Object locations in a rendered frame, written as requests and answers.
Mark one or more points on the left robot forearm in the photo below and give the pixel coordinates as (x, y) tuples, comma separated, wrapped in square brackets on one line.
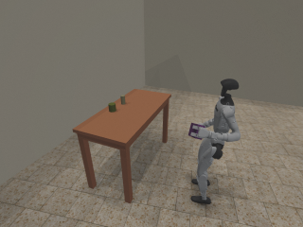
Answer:
[(228, 137)]

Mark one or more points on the robot head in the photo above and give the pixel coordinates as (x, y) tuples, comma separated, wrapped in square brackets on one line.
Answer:
[(228, 84)]

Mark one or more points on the table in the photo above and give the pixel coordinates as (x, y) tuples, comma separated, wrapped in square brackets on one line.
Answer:
[(120, 129)]

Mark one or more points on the robot left hand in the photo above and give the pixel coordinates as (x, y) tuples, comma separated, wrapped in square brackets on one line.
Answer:
[(202, 132)]

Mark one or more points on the sponge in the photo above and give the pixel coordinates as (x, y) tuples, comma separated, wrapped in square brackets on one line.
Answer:
[(194, 130)]

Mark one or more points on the right robot forearm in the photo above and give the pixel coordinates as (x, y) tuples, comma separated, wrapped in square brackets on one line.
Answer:
[(209, 123)]

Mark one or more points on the robot right foot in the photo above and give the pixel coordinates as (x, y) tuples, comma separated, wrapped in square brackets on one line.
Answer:
[(195, 182)]

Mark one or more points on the robot left upper arm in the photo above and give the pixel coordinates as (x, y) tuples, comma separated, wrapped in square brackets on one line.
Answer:
[(229, 116)]

